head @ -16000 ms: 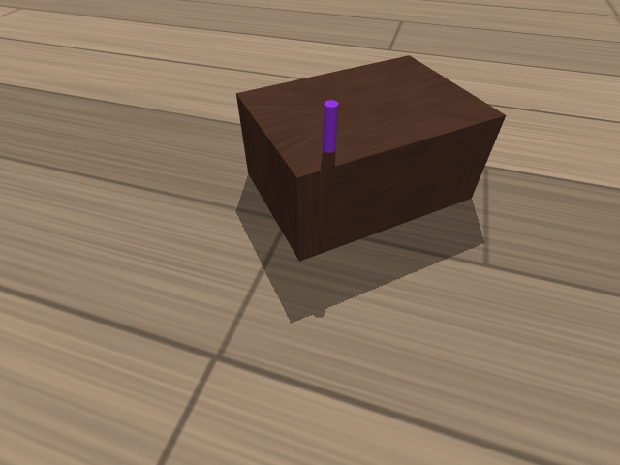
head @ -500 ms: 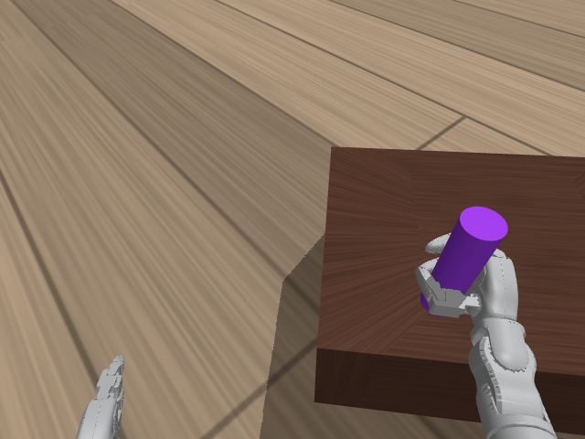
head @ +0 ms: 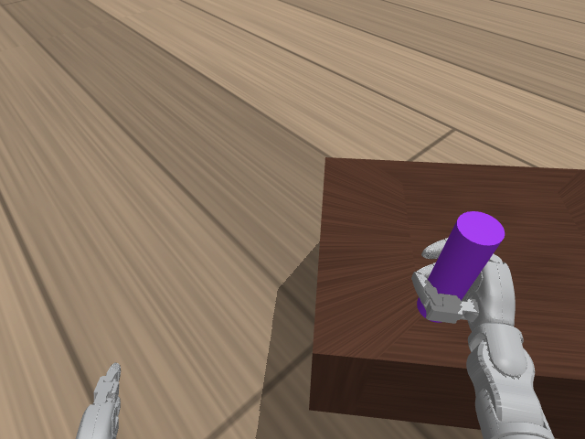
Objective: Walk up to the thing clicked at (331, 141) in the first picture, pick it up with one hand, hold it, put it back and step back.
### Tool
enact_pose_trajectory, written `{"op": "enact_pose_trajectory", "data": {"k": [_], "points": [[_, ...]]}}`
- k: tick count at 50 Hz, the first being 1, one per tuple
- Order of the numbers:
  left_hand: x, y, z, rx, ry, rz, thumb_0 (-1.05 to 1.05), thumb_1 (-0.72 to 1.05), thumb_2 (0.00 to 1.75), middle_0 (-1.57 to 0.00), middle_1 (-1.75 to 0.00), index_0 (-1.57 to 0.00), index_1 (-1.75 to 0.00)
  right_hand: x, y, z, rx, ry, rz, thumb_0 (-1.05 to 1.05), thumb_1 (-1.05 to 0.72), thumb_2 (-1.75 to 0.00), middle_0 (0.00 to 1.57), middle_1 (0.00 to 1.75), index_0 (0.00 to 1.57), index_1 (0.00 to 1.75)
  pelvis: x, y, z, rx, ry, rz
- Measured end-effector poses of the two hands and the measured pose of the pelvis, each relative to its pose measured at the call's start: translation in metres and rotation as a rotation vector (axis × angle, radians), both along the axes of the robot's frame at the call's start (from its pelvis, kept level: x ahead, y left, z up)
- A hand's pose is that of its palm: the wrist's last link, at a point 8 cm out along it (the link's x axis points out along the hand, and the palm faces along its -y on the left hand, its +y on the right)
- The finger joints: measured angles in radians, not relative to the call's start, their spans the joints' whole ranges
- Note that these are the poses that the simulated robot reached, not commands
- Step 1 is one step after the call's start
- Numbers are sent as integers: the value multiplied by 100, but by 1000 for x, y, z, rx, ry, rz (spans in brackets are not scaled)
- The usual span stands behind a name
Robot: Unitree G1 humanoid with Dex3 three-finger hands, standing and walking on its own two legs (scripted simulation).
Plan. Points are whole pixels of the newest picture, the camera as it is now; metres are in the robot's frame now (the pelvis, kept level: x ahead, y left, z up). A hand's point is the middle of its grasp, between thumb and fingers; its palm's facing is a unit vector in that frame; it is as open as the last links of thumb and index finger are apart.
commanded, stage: hold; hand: right
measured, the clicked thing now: (453, 273) +0.33 -0.18 +0.08
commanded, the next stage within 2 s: none
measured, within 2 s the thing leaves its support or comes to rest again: neither
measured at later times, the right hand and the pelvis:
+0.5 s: hand (437, 280) +0.33 -0.17 +0.06, palm faces +0.12 +0.99 +0.00, open 6.5 cm; pelvis +0.00 +0.00 +0.00, yaw +0 degrees
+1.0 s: hand (436, 281) +0.33 -0.16 +0.06, palm faces +0.12 +0.99 +0.00, open 6.5 cm; pelvis +0.00 +0.00 +0.00, yaw +0 degrees
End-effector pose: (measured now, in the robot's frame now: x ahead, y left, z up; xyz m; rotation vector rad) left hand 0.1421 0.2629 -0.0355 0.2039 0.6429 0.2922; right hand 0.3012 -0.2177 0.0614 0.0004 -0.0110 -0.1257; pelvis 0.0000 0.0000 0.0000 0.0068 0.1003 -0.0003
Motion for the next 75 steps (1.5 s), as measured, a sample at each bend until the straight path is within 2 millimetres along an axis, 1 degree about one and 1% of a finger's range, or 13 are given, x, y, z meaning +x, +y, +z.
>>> {"op": "enact_pose_trajectory", "data": {"k": [9, 21, 26, 34, 40, 47, 52, 60, 65, 70, 75], "points": [[-5, 0, 0, 7, 6, 2, -1, -52, 5, -5, -6, -5, -6, -2, 1, -6, 8, 19, 3, -1, -1, -115, 94, 111, 94, 111, -2, 0, 1, -1, -4, 4], [-3, -4, -2, -7, 0, -7, -1, -52, 5, -5, -6, -5, -6, 1, 1, 6, -1, -10, 3, -1, -1, -115, 94, 111, 94, 111, -3, 0, 3, 0, -11, 1], [-5, -1, -2, -6, 0, 1, -1, -52, 5, -5, -6, -6, -6, 3, 1, 1, 4, 12, 5, -1, -1, -115, 94, 111, 94, 111, -4, 1, 4, -2, -9, 4], [-6, 0, -2, 2, 11, -8, -1, -52, 5, -5, -6, -5, -6, -2, 4, -7, 12, 25, 3, -1, -1, -115, 94, 111, 94, 111, -3, 2, 4, -2, -6, 5], [-1, -2, -3, -1, 6, -17, -1, -52, 5, -5, -6, -5, -6, -4, 2, -4, 4, 10, -9, -1, -1, -115, 94, 111, 94, 111, -1, 3, 4, -1, -8, 3], [2, -4, -4, -6, 5, -18, -1, -52, 5, -6, -6, -6, -6, 1, 0, 1, 0, -4, -2, -1, -1, -115, 94, 111, 94, 111, 0, 2, 4, -1, -6, 0], [1, -5, -4, -12, 9, -18, -1, -52, 5, -6, -6, -6, -6, 4, 3, -2, 6, 13, 10, -1, -1, -115, 94, 111, 94, 111, 0, 2, 4, -2, -6, 1], [-2, -2, -3, -1, 17, -10, -1, -52, 5, -6, -6, -6, -6, 1, 3, -8, 13, 23, 3, -1, -1, -115, 94, 111, 94, 111, 1, 1, 4, -3, -3, 5], [0, -4, -1, -2, 9, -21, -1, -53, 5, -5, -6, -5, -6, -2, 3, -7, 7, 15, 4, -1, -1, -115, 94, 111, 94, 111, 1, 1, 4, -2, -5, 4], [1, -8, -2, -15, 4, -28, -1, -53, 5, -6, -6, -5, -6, -3, 3, -2, 0, 3, 6, -1, -1, -115, 94, 111, 94, 111, 1, 2, 4, -2, -10, 1], [0, -4, -4, -14, 5, -19, -1, -53, 5, -6, -6, -6, -6, -1, 3, -1, 1, 10, 4, -1, -1, -115, 94, 111, 94, 111, -1, 2, 4, -3, -11, 1]]}}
